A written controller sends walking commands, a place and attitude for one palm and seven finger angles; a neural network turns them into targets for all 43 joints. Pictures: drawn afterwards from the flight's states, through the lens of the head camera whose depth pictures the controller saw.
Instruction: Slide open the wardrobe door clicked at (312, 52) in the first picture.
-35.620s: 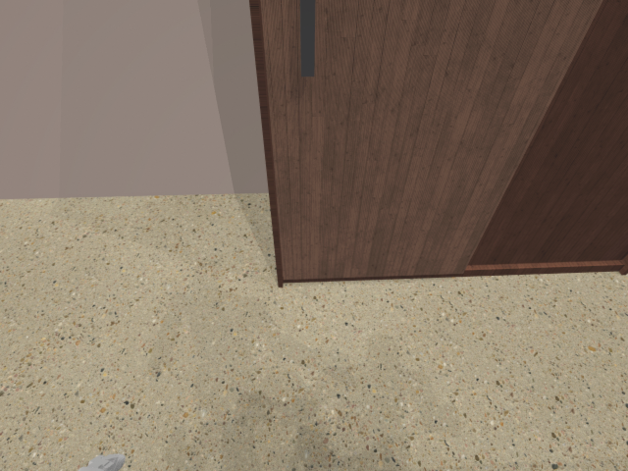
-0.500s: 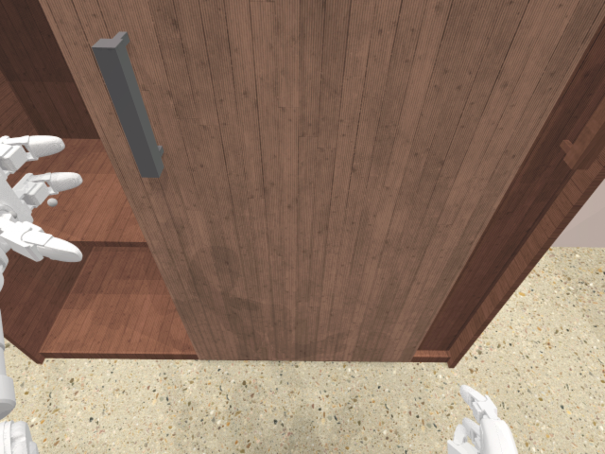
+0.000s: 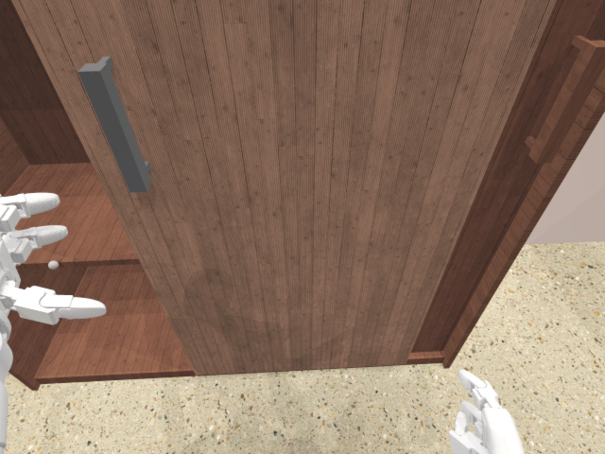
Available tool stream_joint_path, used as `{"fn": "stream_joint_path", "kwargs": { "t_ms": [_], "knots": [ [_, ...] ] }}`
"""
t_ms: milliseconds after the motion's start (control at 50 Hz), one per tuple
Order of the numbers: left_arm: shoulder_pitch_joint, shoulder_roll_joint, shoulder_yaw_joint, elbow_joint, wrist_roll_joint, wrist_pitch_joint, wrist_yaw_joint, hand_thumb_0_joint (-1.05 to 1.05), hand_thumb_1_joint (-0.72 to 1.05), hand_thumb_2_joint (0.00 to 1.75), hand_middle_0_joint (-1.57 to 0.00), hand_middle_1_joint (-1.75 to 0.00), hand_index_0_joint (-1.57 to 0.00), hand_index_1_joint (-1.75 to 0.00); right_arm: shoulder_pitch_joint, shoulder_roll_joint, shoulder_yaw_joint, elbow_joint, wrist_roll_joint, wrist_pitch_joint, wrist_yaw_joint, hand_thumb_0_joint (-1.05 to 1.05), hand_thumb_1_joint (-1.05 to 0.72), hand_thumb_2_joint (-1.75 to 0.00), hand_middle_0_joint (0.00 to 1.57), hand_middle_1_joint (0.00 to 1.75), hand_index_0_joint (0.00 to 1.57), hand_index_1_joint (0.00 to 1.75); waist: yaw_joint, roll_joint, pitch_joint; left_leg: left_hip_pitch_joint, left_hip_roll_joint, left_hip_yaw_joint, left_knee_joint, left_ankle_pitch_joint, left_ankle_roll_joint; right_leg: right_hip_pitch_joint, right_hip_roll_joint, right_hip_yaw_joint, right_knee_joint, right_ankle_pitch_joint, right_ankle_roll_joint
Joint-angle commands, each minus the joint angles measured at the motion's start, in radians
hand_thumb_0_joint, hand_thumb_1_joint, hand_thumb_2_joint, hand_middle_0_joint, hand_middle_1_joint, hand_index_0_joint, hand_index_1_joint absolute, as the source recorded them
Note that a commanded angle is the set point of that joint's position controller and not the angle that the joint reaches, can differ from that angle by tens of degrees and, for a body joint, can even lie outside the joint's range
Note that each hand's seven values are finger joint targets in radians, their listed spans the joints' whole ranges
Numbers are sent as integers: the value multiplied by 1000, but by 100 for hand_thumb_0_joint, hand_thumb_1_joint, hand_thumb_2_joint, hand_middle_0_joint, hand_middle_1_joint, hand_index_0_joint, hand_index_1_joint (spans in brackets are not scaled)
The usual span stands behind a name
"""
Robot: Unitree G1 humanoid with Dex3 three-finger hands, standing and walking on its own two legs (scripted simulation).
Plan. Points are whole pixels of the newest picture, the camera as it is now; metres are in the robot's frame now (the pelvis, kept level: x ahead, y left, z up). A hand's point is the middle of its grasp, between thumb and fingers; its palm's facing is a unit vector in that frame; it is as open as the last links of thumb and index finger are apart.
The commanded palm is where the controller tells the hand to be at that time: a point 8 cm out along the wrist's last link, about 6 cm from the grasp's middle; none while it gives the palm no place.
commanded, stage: draw the hand back to the body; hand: left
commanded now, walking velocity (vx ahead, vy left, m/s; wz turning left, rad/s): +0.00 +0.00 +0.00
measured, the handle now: (124, 127) +0.49 +0.33 +0.20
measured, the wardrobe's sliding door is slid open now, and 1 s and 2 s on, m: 0.54 0.54 0.54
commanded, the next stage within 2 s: step back with the hand held close in 0.96 s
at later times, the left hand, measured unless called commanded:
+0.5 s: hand (106, 278) +0.25 +0.26 +0.15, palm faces +0.41 -0.82 -0.39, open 9.6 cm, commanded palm +0.20 +0.29 +0.18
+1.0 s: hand (128, 288) +0.24 +0.23 +0.15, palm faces +0.39 -0.83 -0.39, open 7.4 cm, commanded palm +0.19 +0.27 +0.17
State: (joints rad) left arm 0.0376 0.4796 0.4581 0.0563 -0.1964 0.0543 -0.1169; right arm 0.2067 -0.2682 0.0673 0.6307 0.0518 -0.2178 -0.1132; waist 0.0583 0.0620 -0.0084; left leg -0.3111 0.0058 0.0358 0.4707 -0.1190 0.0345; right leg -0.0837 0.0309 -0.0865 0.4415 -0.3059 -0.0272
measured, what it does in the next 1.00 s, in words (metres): shifts its weight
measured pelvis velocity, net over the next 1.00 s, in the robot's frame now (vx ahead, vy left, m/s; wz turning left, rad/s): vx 0.05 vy -0.03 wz -0.04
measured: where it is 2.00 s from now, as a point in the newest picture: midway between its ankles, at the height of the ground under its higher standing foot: outside the picture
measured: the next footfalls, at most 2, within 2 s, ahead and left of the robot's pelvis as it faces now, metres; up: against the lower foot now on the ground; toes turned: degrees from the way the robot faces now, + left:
none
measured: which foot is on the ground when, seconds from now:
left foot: down 0.00-1.00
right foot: down 0.00-1.00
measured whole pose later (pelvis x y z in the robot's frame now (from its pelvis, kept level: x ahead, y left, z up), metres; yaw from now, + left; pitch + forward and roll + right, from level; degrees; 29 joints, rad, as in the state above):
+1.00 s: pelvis +0.05 -0.03 +0.01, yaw -2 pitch -4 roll +1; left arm 0.48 0.36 0.31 -0.37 -0.11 -0.02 0.08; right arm 0.17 -0.23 0.02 0.63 0.01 -0.05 -0.09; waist 0.08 0.05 -0.01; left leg -0.18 0.00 0.06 0.39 -0.15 0.01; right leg 0.04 0.03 -0.05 0.34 -0.33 -0.05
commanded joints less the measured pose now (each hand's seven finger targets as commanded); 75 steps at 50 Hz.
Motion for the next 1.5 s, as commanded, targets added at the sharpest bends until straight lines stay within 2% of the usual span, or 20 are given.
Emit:
{"fn": "stream_joint_path", "kwargs": {
  "t_ms": [0,80,160,180,200,320,560,860,920,960,1020,1060,1080,1120,1160,1260,1320,1380,1440,1480],
  "knots": [
    [-174,260,95,-367,75,-171,192,0,-12,41,-24,-89,-24,-89,-123,-127,-67,-128,-19,-51,3,0,-90,-90,20,30,20,30,-7,43,-146,284,23,-102,-123,-197,1,-192,-30,90,-151,0,-1],
    [-68,180,52,-359,89,-197,230,0,3,48,-23,-81,-23,-81,-140,-107,-73,-113,-21,-30,5,0,-90,-90,20,30,20,30,-9,10,-66,277,25,-78,-142,-178,3,-185,-28,91,-177,-9,8],
    [-45,181,58,-406,106,-213,243,0,17,55,-22,-73,-22,-73,-146,-106,-74,-105,-30,-13,6,0,-90,-90,20,30,20,30,-2,41,-90,314,20,-66,-143,-101,4,-155,-23,82,-183,51,5],
    [3,141,33,-425,104,-214,245,0,21,57,-22,-70,-22,-70,-153,-95,-77,-110,-31,-11,8,0,-90,-90,20,30,20,30,-1,53,-76,317,24,-62,-143,-71,4,-142,-25,84,-173,69,4],
    [31,164,59,-445,107,-215,246,0,25,58,-22,-68,-22,-68,-148,-102,-77,-114,-34,-9,11,0,-90,-90,20,30,20,30,9,47,-112,336,21,-62,-139,-34,5,-130,-23,80,-169,102,3],
    [228,104,27,-520,102,-199,235,0,47,69,-22,-55,-22,-55,-155,-85,-86,-134,-39,20,25,0,-90,-90,20,30,20,30,13,-2,-87,323,24,-39,-118,84,8,-92,-31,76,-155,214,9],
    [377,70,-20,-650,101,-169,221,0,90,90,-20,-30,-20,-30,-157,-75,-83,-168,-43,67,29,0,-90,-90,20,30,20,30,13,-29,-73,333,17,-21,-93,158,12,-86,-34,74,-161,324,21],
    [347,81,-12,-638,95,-145,218,0,90,90,-20,-30,-20,-30,-173,-66,-78,-169,-44,110,17,0,-90,-90,20,30,20,30,15,-48,-79,331,5,-4,-74,182,17,-62,-54,86,-160,464,42],
    [353,65,-23,-641,93,-148,220,0,90,90,-20,-30,-20,-30,-174,-56,-77,-168,-45,112,17,0,-90,-90,20,30,20,30,13,-35,-58,327,4,-11,-81,172,16,-68,-51,82,-155,418,36],
    [353,105,13,-639,94,-154,222,0,90,90,-20,-30,-20,-30,-176,-65,-80,-167,-46,109,15,0,-90,-90,20,30,20,30,19,-41,-74,332,4,-8,-81,166,17,-65,-52,85,-171,422,38],
    [371,68,-15,-631,87,-154,217,0,90,90,-20,-30,-20,-30,-179,-56,-81,-168,-43,115,15,0,-90,-90,20,30,20,30,13,-40,-45,320,5,-7,-84,149,16,-70,-58,90,-168,415,42],
    [269,128,22,-663,90,-165,222,0,90,90,-20,-30,-20,-30,-182,-68,-82,-161,-40,112,12,0,-90,-90,20,30,20,30,12,-29,-66,337,3,-7,-86,139,16,-74,-50,92,-188,381,39],
    [186,226,115,-719,107,-206,239,0,90,90,-20,-30,-20,-30,-175,-86,-86,-181,-40,139,14,0,-90,-90,20,30,20,30,-22,-64,32,283,23,-15,14,138,41,-211,-104,136,-224,504,110],
    [327,105,25,-595,119,-207,227,0,90,90,-20,-30,-20,-30,-162,-61,-82,-178,-44,173,20,0,-90,-90,20,30,20,30,-26,-143,-18,242,13,2,60,166,41,-172,-128,103,-170,683,146],
    [378,92,15,-616,120,-217,224,0,90,90,-20,-30,-20,-30,-155,-68,-88,-203,-38,194,21,0,-90,-90,20,30,20,30,-26,-98,-97,257,12,14,55,225,44,-130,-128,91,-114,758,160],
    [446,138,59,-715,115,-220,241,0,90,90,-20,-30,-20,-30,-148,-78,-96,-242,-31,228,15,0,-90,-90,20,30,20,30,-28,-23,-154,274,46,-14,20,294,44,-151,-98,91,-85,532,131],
    [469,145,73,-731,109,-225,250,0,90,90,-20,-30,-20,-30,-139,-76,-96,-255,-27,232,16,0,-90,-90,20,30,20,30,-31,-53,-141,231,62,-36,4,245,39,-164,-91,100,-88,419,112],
    [473,152,83,-723,105,-236,260,0,90,90,-20,-30,-20,-30,-132,-82,-97,-257,-29,220,10,0,-90,-90,20,30,20,30,-36,-20,-99,180,77,-77,-49,106,32,-184,-75,102,-97,230,81],
    [459,140,73,-732,109,-255,265,0,90,90,-20,-30,-20,-30,-130,-92,-99,-258,-32,195,8,0,-90,-90,20,30,20,30,-40,30,-59,85,103,-140,-147,-185,34,-180,-46,104,-97,18,53],
    [455,140,83,-752,120,-270,269,0,90,90,-20,-30,-20,-30,-133,-103,-101,-258,-37,174,3,0,-90,-90,20,30,20,30,-36,111,-63,-33,136,-208,-257,-366,44,-78,-9,86,-24,-21,36]
  ]
}}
